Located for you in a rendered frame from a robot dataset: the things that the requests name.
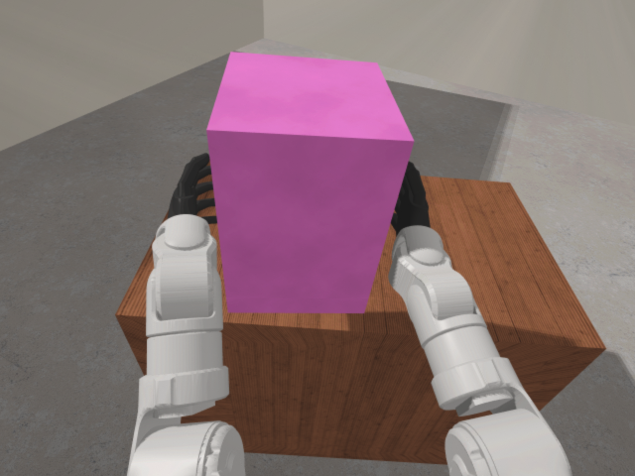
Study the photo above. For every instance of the robot left forearm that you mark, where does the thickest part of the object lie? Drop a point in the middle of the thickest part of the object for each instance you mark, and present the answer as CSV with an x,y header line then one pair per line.
x,y
185,372

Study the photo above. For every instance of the robot right forearm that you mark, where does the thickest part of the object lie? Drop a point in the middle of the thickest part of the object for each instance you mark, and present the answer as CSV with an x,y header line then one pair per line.
x,y
469,374

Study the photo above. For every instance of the carton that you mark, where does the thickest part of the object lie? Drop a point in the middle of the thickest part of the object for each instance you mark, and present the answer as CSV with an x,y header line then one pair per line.
x,y
307,160

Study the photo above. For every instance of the robot left upper arm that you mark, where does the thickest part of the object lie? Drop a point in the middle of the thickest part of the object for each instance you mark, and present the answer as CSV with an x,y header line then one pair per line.
x,y
208,448

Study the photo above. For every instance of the robot left hand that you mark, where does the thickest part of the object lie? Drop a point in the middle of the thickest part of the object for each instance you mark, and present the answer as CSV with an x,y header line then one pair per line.
x,y
184,197

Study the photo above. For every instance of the robot right upper arm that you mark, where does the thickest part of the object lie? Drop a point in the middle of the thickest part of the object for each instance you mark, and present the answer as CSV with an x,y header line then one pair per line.
x,y
512,443

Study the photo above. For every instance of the pedestal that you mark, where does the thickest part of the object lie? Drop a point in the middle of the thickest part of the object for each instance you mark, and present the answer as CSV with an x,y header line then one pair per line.
x,y
358,385

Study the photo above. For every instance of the robot right hand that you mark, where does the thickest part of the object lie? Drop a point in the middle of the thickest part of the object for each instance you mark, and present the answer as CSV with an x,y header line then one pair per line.
x,y
411,207

